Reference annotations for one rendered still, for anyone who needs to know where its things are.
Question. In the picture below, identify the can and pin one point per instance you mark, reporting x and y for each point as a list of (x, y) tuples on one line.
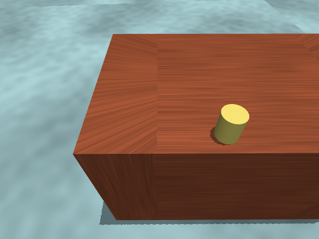
[(231, 122)]

